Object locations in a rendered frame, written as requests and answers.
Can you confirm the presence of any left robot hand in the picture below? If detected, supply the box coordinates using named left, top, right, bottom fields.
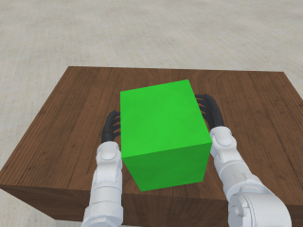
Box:
left=101, top=110, right=121, bottom=144

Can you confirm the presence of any right robot hand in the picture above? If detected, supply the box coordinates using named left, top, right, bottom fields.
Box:
left=195, top=94, right=225, bottom=130

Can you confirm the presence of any left robot forearm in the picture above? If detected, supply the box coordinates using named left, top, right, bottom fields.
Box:
left=81, top=141, right=123, bottom=227

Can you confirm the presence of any pedestal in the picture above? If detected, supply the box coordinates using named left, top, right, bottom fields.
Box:
left=0, top=66, right=303, bottom=227

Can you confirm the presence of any right robot upper arm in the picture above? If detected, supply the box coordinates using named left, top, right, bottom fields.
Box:
left=228, top=191, right=292, bottom=227

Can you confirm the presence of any right robot forearm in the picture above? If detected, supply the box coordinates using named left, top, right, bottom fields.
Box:
left=209, top=126, right=292, bottom=227

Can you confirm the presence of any carton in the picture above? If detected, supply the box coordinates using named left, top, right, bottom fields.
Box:
left=120, top=79, right=213, bottom=192

